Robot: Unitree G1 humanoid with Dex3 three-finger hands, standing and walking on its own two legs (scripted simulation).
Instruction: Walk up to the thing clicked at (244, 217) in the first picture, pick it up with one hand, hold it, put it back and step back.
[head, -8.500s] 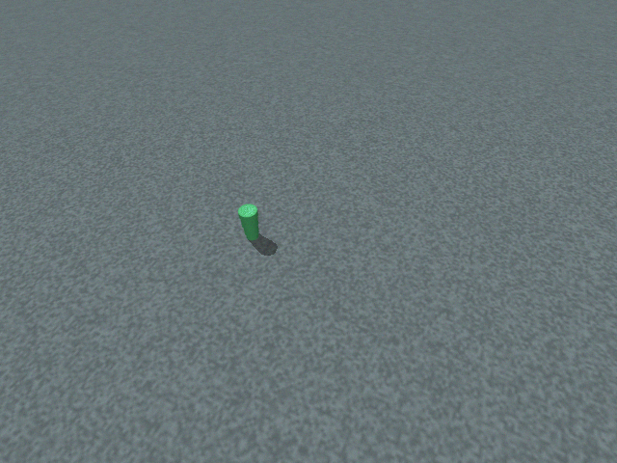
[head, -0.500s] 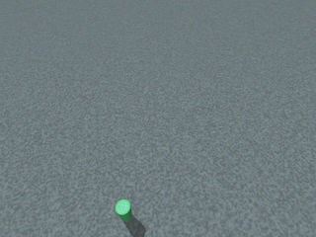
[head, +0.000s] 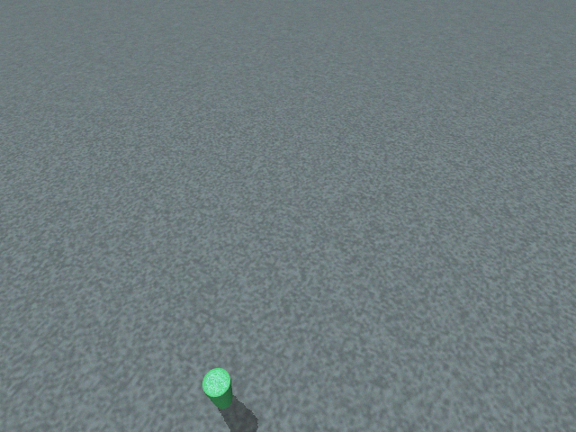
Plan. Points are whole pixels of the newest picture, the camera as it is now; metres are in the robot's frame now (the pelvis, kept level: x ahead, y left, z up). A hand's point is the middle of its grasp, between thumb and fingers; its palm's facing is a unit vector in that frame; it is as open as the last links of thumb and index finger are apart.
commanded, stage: walk up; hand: left
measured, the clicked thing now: (220, 391) +0.43 +0.23 -0.69
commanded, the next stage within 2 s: none
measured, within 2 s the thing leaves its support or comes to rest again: neither
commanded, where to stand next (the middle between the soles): +0.11 +0.01 m, yaw +3 degrees
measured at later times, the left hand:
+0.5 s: hand out of the picture +0.10 +0.25 -0.14, palm faces -0.01 -0.88 -0.48, open 7.4 cm
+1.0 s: hand out of the picture +0.00 +0.30 -0.18, palm faces +0.11 -0.94 -0.34, open 7.4 cm
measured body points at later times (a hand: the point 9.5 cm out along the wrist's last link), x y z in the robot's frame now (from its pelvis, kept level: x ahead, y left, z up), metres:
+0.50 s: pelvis +0.01 -0.03 -0.01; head +0.08 -0.07 +0.43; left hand +0.10 +0.29 -0.11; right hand +0.08 -0.36 -0.16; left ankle -0.02 +0.12 -0.66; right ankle +0.07 -0.15 -0.74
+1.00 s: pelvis -0.01 +0.01 -0.02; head +0.00 +0.05 +0.43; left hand +0.00 +0.35 -0.16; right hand +0.09 -0.31 -0.10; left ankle -0.03 +0.16 -0.74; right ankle +0.02 -0.14 -0.69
